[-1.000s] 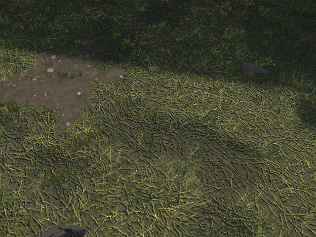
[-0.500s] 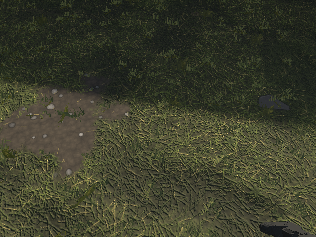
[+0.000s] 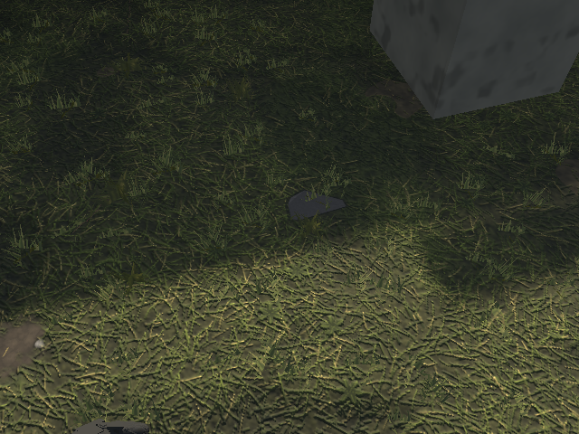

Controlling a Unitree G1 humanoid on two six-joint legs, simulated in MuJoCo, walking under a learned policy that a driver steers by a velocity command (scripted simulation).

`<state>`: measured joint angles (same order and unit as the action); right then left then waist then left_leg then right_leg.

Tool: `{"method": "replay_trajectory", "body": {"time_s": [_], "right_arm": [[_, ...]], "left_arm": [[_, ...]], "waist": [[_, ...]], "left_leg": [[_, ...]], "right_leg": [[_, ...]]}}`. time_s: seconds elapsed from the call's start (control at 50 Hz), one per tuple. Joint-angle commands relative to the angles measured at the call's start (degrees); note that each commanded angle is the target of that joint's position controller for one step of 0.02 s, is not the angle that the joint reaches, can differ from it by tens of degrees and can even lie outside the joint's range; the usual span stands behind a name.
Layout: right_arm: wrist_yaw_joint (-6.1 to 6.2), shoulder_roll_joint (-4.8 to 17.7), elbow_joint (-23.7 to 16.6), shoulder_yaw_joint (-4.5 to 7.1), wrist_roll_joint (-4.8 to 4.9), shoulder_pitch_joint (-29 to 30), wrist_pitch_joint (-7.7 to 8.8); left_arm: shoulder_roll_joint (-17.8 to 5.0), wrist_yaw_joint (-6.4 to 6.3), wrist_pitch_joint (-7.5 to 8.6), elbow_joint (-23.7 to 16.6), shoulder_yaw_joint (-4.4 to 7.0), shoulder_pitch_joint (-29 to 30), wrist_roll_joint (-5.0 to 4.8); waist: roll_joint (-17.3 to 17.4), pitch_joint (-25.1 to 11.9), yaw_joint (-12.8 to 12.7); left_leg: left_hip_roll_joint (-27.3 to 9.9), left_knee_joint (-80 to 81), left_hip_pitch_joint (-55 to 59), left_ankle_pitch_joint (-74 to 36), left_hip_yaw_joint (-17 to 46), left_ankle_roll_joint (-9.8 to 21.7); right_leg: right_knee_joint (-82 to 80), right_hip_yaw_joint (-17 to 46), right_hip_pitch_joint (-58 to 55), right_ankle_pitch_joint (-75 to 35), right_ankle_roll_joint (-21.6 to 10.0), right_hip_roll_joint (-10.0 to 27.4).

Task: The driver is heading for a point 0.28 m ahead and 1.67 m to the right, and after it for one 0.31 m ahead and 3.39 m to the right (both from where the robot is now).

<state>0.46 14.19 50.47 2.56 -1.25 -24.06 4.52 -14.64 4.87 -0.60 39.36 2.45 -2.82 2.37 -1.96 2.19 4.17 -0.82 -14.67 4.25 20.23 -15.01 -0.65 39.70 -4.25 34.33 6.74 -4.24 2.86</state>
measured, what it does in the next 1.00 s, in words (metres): walks ahead, turning right: right foot, then left foot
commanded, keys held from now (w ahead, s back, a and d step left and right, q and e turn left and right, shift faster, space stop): w+e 1.00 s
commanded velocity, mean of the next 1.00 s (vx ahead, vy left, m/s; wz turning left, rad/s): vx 0.50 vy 0.00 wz -0.60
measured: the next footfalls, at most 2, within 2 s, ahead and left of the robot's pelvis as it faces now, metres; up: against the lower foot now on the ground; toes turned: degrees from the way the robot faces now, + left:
right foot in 0.06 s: +0.19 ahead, -0.09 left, +0.00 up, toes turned -7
left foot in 0.60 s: +0.54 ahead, +0.00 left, +0.00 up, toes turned -24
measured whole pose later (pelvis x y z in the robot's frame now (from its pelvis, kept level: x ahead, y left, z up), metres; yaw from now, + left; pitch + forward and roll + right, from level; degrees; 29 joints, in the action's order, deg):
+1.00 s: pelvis +0.53 -0.11 +0.01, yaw -36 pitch +1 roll +1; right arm -0.2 14.9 48.2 2.6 -1.0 -23.2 4.5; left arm -16.3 4.5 -0.5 39.2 2.5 -5.6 2.0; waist -2.6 2.4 3.4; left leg 0.3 -14.4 0.9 16.3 -12.4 1.0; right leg 46.3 -0.6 37.8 3.5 -2.5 3.2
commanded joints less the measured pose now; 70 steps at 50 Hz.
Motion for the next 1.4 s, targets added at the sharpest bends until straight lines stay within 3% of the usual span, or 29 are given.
{"method": "replay_trajectory", "body": {"time_s": [0.02, 0.06, 0.08, 0.1, 0.12, 0.14, 0.18, 0.22, 0.28, 0.5, 0.54, 0.58, 0.6, 0.62, 0.64, 0.66, 0.68, 0.7, 0.76, 0.94, 1.06, 1.12, 1.14, 1.16, 1.18, 1.22, 1.24, 1.3, 1.4], "right_arm": [[0.68, 11.1, -2.0, 2.44, -0.03, -0.4, -0.41], [0.78, 12.3, -2.2, 2.56, 0.31, 0.2, -1.42], [0.61, 10.2, -4.1, 1.93, -0.05, -0.1, -1.39], [-0.62, 3.9, -8.5, 0.73, -0.12, -1.2, -1.08], [-0.73, 8.9, -10.1, 1.63, -0.61, 6.6, -0.66], [-0.94, 8.0, -11.1, 1.35, 0.36, 9.2, -0.12], [-0.69, 7.2, -9.6, 1.01, -0.32, 7.4, -0.09], [-1.02, 6.9, -9.0, 0.97, -1.62, 4.7, -2.09], [-1.46, 5.5, -10.1, 0.75, -1.63, 7.6, -3.46], [-2.18, 5.6, -17.2, -0.32, -0.55, 28.3, -2.10], [-1.90, 6.7, -16.9, -0.05, -0.37, 25.4, -1.67], [-0.82, 9.0, -13.8, 1.00, -0.27, 15.0, -1.07], [-0.03, 11.1, -12.3, 1.78, -0.84, 7.2, -0.30], [1.06, 15.9, -12.5, 2.86, -2.33, -0.9, -0.12], [0.75, 18.5, -12.6, 3.44, -2.15, 1.9, -0.90], [0.47, 12.7, -13.0, 2.55, -1.09, 5.8, -1.43], [0.26, 8.3, -13.2, 1.46, -0.62, 8.9, -1.47], [0.11, 6.6, -12.8, 0.93, -0.75, 10.5, -1.39], [-0.13, 6.5, -10.6, 0.84, -0.06, 8.6, 0.15], [-0.70, 7.6, -6.6, 1.51, 0.29, 4.2, 1.01], [0.25, 10.5, -3.8, 2.15, 0.19, 0.0, -0.37], [0.70, 12.9, -3.4, 2.43, 0.34, 0.1, -1.79], [0.64, 12.4, -4.7, 2.17, 0.18, 0.9, -1.89], [-0.55, 5.3, -9.0, 0.53, 0.41, -1.2, -1.58], [-0.70, 9.2, -11.3, 1.38, -0.16, 4.8, -1.36], [-0.86, 8.1, -12.2, 0.65, 0.45, 9.2, -0.29], [-0.78, 7.9, -11.4, 0.67, 0.08, 8.4, -0.43], [-1.23, 7.5, -10.5, 0.67, -1.75, 5.2, -3.17], [-1.40, 6.2, -13.3, 0.35, -1.29, 15.0, -3.90]], "left_arm": [[-3.9, -0.57, 0.81, -4.5, 1.01, 1.8, 0.41], [-6.1, -1.77, 1.71, -0.5, 2.50, -12.1, 0.89], [-10.8, -2.82, 1.93, 1.8, 4.15, -21.0, 1.30], [-17.7, -3.43, 1.71, 0.4, 5.54, -17.9, 0.15], [-16.7, -3.75, 1.09, 0.0, 5.66, -20.8, -1.50], [-14.6, -4.24, 1.03, 1.3, 5.05, -18.3, -1.64], [-9.8, -4.58, 1.70, 1.4, 3.65, -13.7, -2.00], [-8.0, -4.48, 2.61, 1.0, 2.88, -11.8, -2.39], [-9.5, -4.22, 3.63, 2.1, 3.29, -14.6, -2.34], [-11.0, -5.33, 3.54, 4.6, 3.67, -25.2, -1.69], [-11.9, -5.71, 3.50, 4.0, 3.85, -23.1, -1.57], [-12.8, -5.33, 3.81, 3.4, 3.92, -19.8, -1.60], [-11.6, -4.76, 4.22, 3.3, 3.56, -19.2, -2.13], [-6.4, -4.55, 4.64, 1.2, 2.16, -21.1, -3.47], [-5.6, -4.65, 4.24, 0.0, 1.83, -26.3, -3.16], [-9.1, -5.08, 3.21, 2.2, 2.27, -24.2, -1.14], [-9.0, -4.43, 2.90, 2.3, 2.32, -20.4, -0.82], [-7.9, -3.90, 2.60, 2.1, 2.14, -18.8, -0.86], [-6.7, -2.50, 0.89, 1.9, 1.91, -18.0, -0.21], [-3.5, -0.46, 0.86, -3.7, 0.33, -1.8, -0.51], [-3.9, -0.09, 0.89, -6.4, 0.11, 4.4, 0.26], [-6.2, -1.47, 1.56, -2.9, 1.67, -8.2, 0.86], [-9.2, -2.41, 1.87, 0.3, 3.12, -18.6, 1.35], [-16.1, -3.33, 1.64, -0.1, 4.81, -19.1, 0.74], [-17.4, -3.72, 1.10, -1.6, 5.31, -21.0, -1.24], [-12.8, -4.68, 1.18, 0.8, 4.28, -17.7, -1.92], [-10.7, -4.88, 1.59, 0.9, 3.62, -15.2, -1.84], [-8.5, -4.58, 3.05, 0.7, 2.67, -12.7, -2.36], [-10.2, -4.37, 3.74, 2.7, 3.26, -17.6, -1.90]], "waist": [[8.3, 0.1, -2.8], [6.3, -8.4, -9.3], [0.3, -14.9, -12.4], [-12.6, -18.0, -7.4], [-3.1, -18.2, -12.0], [-1.3, -10.2, -9.8], [2.1, -3.4, -4.8], [0.7, -4.1, -2.2], [0.8, -3.0, -2.5], [-1.8, 0.3, -9.5], [-2.6, 0.0, -7.4], [-2.0, -4.1, -2.4], [1.3, -9.0, 1.7], [9.3, -18.5, 3.5], [20.1, -20.7, -1.4], [10.0, -12.3, -2.7], [4.6, -5.8, -2.8], [4.3, -3.1, -3.7], [8.5, -1.6, -4.7], [6.9, 1.3, -2.6], [7.1, 2.2, -1.4], [7.3, -6.4, -7.5], [3.3, -12.5, -12.2], [-10.7, -18.3, -8.8], [-7.1, -22.1, -11.6], [0.2, -7.7, -8.6], [2.0, -4.4, -5.8], [0.8, -4.5, -2.1], [0.2, -0.5, -4.7]], "left_leg": [[-15.1, -7.0, 0.8, -55.0, 2.2, 6.1], [-14.0, -28.0, -3.5, -57.3, 0.1, 4.9], [-12.4, -45.0, -16.4, -36.5, 0.1, 3.1], [-0.9, -63.4, -41.6, 12.4, 4.3, -0.4], [-0.6, -66.9, -47.4, 9.3, 15.5, -0.3], [-3.5, -64.8, -49.7, 2.7, 16.3, 0.3], [-6.4, -55.4, -42.5, -1.3, 16.3, 0.1], [-6.6, -52.1, -36.9, -1.2, 16.3, -1.1], [-6.0, -46.8, -38.5, -5.2, 15.2, -2.3], [-1.0, -22.2, -42.5, -17.5, 15.8, -1.5], [0.2, -18.0, -35.1, -15.0, 16.4, -0.2], [3.1, -14.3, -18.6, -11.2, 15.0, 1.8], [-0.8, -11.6, -6.3, -11.3, 18.1, 3.7], [-16.3, -9.1, 8.6, 2.7, 35.3, 7.2], [-25.7, -1.7, 11.9, 3.5, 59.3, 12.1], [-23.7, -1.7, 3.8, 9.6, 56.0, 11.9], [-20.7, -0.5, -3.7, 7.4, 46.4, 11.0], [-17.7, 1.1, -8.0, 1.0, 38.7, 9.6], [-14.2, 3.2, -12.6, -14.4, 26.6, 8.8], [-12.2, 5.5, -8.9, -26.6, 9.1, 8.3], [-14.8, -0.3, -0.9, -41.9, 3.8, 6.6], [-14.6, -22.7, -1.3, -60.5, 0.8, 5.5], [-13.3, -38.3, -11.4, -48.0, 0.2, 3.8], [-5.2, -57.9, -36.0, 0.4, 0.8, 0.5], [1.2, -67.7, -45.3, 11.2, 12.4, -0.7], [-4.6, -61.1, -47.8, 0.9, 15.9, 0.2], [-6.1, -56.1, -43.9, -0.1, 16.1, 0.1], [-6.3, -50.5, -36.4, -0.1, 15.8, -1.6], [-5.7, -38.4, -41.8, -10.4, 15.2, -3.1]], "right_leg": [[-3.7, -4.6, -5.7, 7.4, -3.4, -4.7], [-9.7, -4.1, -23.3, 7.1, -6.7, -9.0], [-11.9, 8.9, -38.6, 13.7, -9.4, 0.1], [-17.4, 40.0, -53.0, 12.7, -16.6, 15.9], [-22.5, 45.7, -52.3, 7.4, -17.4, 16.6], [-22.4, 35.6, -46.5, 0.3, -16.4, 15.2], [-23.6, 25.1, -32.7, -12.6, -12.5, 9.1], [-25.1, 21.0, -27.0, -17.5, -12.0, 6.0], [-27.2, 19.6, -24.5, -15.7, -12.0, 3.9], [-22.3, 25.1, -34.8, -20.9, -8.8, 4.1], [-20.0, 26.5, -33.4, -22.9, -6.8, 4.5], [-10.6, 25.6, -29.3, -31.4, -4.2, 1.9], [1.2, 22.5, -24.4, -27.4, -2.7, -2.0], [18.8, 16.8, -14.1, -6.8, -0.9, -6.7], [28.4, 12.2, -1.3, 26.3, -0.2, -12.2], [32.6, 12.4, 2.1, 21.0, -0.6, -6.5], [31.1, 11.4, 1.1, 16.0, -0.4, -4.7], [28.7, 10.6, -0.1, 13.6, 0.1, -3.0], [27.1, 8.9, -2.2, 11.2, 1.1, -1.4], [9.7, 4.2, 4.1, -4.9, 2.3, 0.3], [-3.1, -2.2, -1.5, 2.6, -1.8, -2.4], [-8.2, -3.8, -18.6, 8.6, -6.0, -8.9], [-11.2, 2.5, -33.8, 9.5, -8.5, -6.0], [-13.8, 30.8, -52.3, 15.0, -14.9, 12.2], [-21.7, 49.8, -54.8, 8.6, -18.9, 17.4], [-22.1, 31.9, -42.3, -6.9, -15.8, 13.2], [-22.9, 27.0, -35.6, -12.2, -13.4, 9.8], [-25.1, 21.6, -27.0, -18.5, -12.5, 5.2], [-28.7, 22.2, -25.0, -9.4, -11.4, 3.1]]}}
Velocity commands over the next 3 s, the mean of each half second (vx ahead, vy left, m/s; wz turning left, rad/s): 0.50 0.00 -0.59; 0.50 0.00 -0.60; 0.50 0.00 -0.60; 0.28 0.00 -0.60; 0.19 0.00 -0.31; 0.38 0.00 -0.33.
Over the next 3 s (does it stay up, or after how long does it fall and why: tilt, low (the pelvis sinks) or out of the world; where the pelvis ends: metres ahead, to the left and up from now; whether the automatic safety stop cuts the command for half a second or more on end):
stays up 0.89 -0.72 -0.01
